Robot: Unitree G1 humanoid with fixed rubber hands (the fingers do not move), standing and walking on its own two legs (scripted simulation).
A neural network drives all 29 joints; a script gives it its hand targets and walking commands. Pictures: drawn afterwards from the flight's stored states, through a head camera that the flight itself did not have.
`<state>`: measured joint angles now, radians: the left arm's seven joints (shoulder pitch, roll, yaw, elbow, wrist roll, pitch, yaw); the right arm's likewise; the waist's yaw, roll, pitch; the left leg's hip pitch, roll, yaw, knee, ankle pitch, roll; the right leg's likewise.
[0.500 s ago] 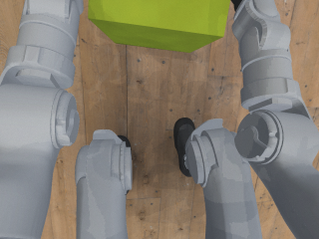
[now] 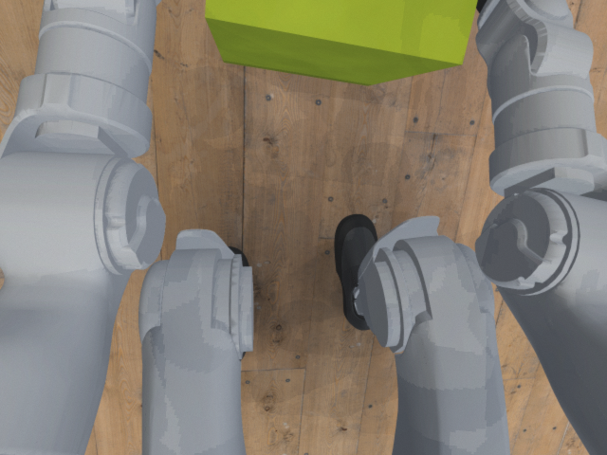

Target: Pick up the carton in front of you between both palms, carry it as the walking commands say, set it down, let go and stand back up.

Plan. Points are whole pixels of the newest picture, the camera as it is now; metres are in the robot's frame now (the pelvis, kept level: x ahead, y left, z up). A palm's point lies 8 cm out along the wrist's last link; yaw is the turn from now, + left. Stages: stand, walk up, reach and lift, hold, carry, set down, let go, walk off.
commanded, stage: set down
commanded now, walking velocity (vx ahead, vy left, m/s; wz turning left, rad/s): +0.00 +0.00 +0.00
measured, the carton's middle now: out of the picture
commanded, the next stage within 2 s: let go in 1.62 s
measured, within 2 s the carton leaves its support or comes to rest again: neither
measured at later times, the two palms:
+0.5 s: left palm out of the picture +0.59 +0.18 -0.19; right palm (502, 2) +0.53 -0.20 -0.19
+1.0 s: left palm out of the picture +0.62 +0.17 -0.03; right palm out of the picture +0.54 -0.20 -0.04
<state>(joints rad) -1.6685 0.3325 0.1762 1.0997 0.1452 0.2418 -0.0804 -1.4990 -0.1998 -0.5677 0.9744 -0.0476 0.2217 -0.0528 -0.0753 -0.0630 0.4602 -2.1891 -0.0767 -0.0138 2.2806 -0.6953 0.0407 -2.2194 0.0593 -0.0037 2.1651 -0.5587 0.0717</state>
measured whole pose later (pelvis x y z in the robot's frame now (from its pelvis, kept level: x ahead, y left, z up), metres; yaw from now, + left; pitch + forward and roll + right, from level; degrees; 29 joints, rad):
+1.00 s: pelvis -0.01 +0.00 +0.08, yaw +0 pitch +42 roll -3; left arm -1.70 0.58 0.02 1.20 -0.07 0.24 -0.07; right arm -1.43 -0.17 -0.38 0.85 0.08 0.24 -0.20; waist -0.13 0.00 0.24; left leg -2.10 -0.05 -0.02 1.98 -0.61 0.03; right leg -2.13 0.04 -0.01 1.88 -0.48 0.04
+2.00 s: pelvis +0.05 -0.01 +0.33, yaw +4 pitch +39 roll +0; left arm -0.84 0.23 0.28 0.72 0.14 0.18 0.04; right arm -0.66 -0.14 -0.28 0.57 -0.11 0.16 0.05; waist -0.09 -0.01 -0.02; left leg -1.26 -0.07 -0.05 0.88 -0.30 0.00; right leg -1.30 0.01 0.02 0.85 -0.23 0.00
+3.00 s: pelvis +0.12 -0.01 +0.40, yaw +1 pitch -4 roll +0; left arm 0.23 0.21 0.03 0.45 0.00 0.10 -0.05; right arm 0.21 -0.22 -0.04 0.40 -0.02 0.19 0.04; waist 0.00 0.01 0.09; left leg -0.07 -0.03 -0.04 0.47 -0.32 0.02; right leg -0.13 0.03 0.05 0.47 -0.26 0.00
